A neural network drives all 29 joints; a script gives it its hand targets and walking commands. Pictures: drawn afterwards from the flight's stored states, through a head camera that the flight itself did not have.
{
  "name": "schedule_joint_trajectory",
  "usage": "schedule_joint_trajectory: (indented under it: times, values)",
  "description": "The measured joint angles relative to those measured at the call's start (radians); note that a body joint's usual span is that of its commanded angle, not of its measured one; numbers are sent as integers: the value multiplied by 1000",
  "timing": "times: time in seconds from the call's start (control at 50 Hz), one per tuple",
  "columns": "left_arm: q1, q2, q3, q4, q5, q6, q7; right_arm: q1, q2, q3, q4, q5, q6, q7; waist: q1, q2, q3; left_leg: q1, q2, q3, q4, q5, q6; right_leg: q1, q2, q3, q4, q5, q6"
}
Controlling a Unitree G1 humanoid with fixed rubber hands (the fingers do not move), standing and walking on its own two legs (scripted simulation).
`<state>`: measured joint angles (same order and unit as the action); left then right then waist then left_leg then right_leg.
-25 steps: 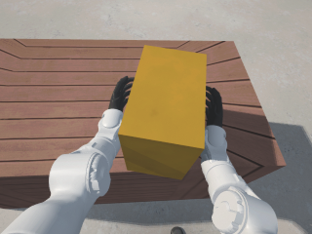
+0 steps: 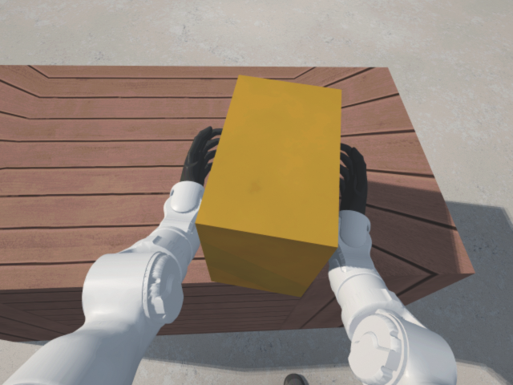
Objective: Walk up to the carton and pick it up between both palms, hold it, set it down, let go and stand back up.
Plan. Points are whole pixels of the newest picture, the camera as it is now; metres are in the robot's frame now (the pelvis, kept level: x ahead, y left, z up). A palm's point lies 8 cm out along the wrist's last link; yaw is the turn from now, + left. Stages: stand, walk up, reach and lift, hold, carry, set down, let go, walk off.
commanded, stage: reach and lift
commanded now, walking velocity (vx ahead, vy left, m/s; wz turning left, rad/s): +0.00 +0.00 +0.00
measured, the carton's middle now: (271, 192) +0.43 -0.02 +0.01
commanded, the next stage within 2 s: none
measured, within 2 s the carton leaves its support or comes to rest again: leaves its support in 0.70 s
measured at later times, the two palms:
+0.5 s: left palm (197, 183) +0.43 +0.10 +0.03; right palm (355, 209) +0.38 -0.15 +0.03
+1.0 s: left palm (189, 172) +0.43 +0.11 +0.08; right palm (361, 195) +0.38 -0.14 +0.08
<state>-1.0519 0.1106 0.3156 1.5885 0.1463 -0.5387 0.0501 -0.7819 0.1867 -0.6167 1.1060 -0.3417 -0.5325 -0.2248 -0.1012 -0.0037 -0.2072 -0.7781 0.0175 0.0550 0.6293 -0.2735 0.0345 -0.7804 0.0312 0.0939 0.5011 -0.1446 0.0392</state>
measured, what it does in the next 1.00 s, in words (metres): stands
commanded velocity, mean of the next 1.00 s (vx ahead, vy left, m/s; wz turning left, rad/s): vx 0.00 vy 0.00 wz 0.00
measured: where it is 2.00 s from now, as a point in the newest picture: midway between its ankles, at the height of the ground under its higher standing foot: outside the picture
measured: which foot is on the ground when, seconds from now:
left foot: down 0.00-1.00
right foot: down 0.00-1.00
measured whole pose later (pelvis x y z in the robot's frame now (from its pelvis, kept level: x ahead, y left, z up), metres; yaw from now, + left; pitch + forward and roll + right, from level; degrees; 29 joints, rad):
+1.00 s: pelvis -0.02 +0.00 +0.00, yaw +0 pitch +22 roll -2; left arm -0.96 0.11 0.05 1.39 0.02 -0.24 0.13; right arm -0.73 0.16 -0.40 0.98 -0.21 -0.22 -0.26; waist -0.08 0.03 -0.32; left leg -0.76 0.03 0.06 0.65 -0.27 0.03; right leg -0.76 0.05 0.09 0.50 -0.12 0.04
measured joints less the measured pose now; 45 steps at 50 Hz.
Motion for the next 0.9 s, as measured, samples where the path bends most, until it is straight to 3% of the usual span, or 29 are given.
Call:
schedule_joint_trajectory:
  times: [0.18, 0.54, 0.74, 0.9]
  values:
    - [8, 5, -17, 11, 0, -15, 7, 0, 0, -2, 31, 0, -37, -2, 13, 11, 0, 0, 10, 0, 6, 0, -6, 1, 10, 0, 0, 5, 0]
    - [21, -1, -102, 13, -3, 4, 61, 17, 0, 0, 37, 0, -21, -3, 26, 12, -16, 0, 19, 0, 9, 7, -11, 1, 18, 0, 0, 16, -1]
    - [48, -3, -190, -29, -78, 114, 74, 27, -18, 97, 21, 46, 107, -24, 26, 15, -63, 0, 19, 0, 11, 7, -10, 2, 18, 0, 0, 17, -1]
    - [84, -3, -255, -127, -127, 228, 79, 48, -22, 191, -78, 111, 251, -30, 26, 32, -98, 0, 17, 0, 19, 7, -5, 6, 16, 0, 0, 20, -1]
